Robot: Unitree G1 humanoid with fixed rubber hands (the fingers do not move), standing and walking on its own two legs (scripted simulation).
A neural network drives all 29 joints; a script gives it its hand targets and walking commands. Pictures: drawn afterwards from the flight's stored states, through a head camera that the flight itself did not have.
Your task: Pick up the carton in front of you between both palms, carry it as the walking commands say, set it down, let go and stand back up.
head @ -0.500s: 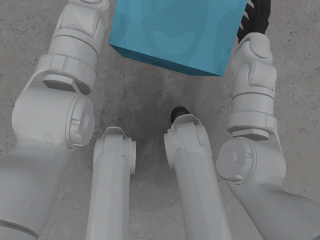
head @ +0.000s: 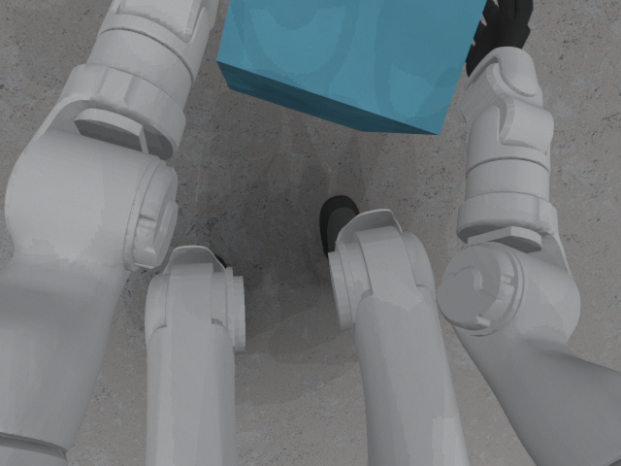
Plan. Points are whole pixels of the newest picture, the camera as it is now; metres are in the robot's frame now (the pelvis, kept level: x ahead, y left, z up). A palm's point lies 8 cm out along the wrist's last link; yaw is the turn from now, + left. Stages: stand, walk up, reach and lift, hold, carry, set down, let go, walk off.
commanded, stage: set down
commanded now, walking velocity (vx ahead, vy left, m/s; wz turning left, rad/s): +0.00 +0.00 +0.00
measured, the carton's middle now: (336, 19) +0.52 -0.13 -0.26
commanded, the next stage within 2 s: none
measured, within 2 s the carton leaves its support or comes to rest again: rests again in 0.30 s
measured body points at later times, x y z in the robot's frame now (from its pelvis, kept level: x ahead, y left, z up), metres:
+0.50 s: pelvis -0.01 +0.00 -0.01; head +0.37 +0.00 +0.22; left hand +0.58 +0.02 -0.21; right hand +0.47 -0.27 -0.20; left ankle +0.07 +0.10 -0.37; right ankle +0.14 -0.15 -0.37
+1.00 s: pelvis -0.01 -0.01 -0.02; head +0.37 +0.00 +0.20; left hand +0.59 +0.05 -0.22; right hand +0.46 -0.30 -0.21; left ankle +0.07 +0.10 -0.37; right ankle +0.13 -0.15 -0.37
